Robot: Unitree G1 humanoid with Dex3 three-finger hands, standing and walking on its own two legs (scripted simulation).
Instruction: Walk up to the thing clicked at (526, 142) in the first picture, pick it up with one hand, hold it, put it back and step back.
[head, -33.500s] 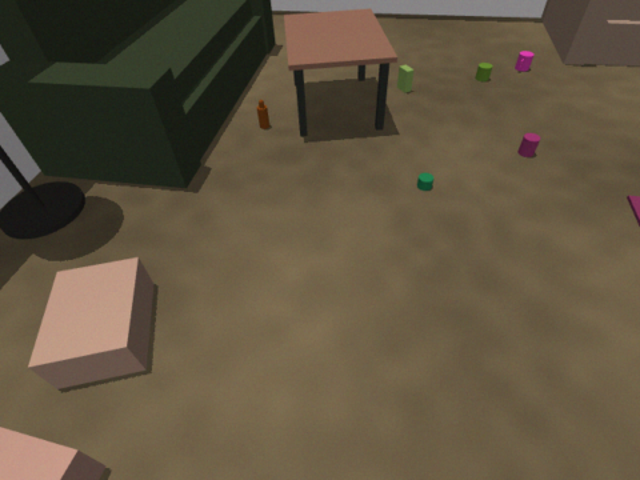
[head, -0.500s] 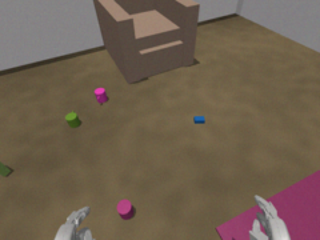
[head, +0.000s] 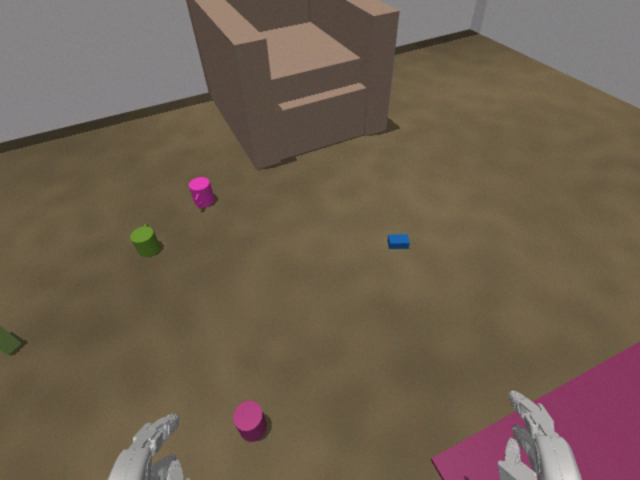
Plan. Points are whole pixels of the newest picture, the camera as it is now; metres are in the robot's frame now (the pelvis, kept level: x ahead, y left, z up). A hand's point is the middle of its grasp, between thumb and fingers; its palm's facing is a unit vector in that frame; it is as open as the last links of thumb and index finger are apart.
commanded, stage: home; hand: left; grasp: from above
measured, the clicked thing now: (250, 421) +0.43 +0.22 -0.67
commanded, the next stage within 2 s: stand in 0.04 s
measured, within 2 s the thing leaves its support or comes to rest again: neither
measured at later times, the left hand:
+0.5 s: hand out of the picture +0.07 +0.25 -0.11, palm faces +0.04 -0.94 -0.34, open 7.4 cm
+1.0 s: hand out of the picture +0.01 +0.25 -0.10, palm faces +0.04 -0.94 -0.34, open 7.4 cm
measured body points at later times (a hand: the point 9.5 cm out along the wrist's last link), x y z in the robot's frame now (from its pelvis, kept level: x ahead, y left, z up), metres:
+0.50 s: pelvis -0.01 +0.01 +0.04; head +0.00 +0.01 +0.49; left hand +0.07 +0.29 -0.08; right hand +0.08 -0.27 -0.08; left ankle +0.02 +0.12 -0.68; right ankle -0.01 -0.13 -0.68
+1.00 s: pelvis -0.02 +0.01 +0.07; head -0.03 +0.00 +0.51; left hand +0.01 +0.29 -0.07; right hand +0.05 -0.27 -0.08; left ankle +0.02 +0.12 -0.68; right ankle -0.01 -0.13 -0.68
